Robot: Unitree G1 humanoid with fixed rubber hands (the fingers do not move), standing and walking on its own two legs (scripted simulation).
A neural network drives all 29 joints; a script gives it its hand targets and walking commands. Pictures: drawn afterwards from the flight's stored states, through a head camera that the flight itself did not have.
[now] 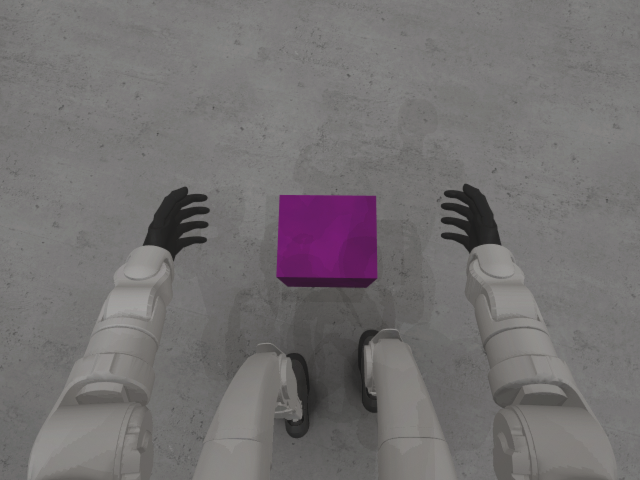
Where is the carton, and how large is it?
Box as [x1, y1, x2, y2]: [276, 195, 376, 287]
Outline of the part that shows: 280,195 276,276 288,286 366,287 376,278 375,196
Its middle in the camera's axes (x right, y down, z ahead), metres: +0.02 +0.02 +0.97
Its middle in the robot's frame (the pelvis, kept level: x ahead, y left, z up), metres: +0.45 -0.01 -0.56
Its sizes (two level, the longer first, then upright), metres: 0.219 0.187 0.244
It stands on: the floor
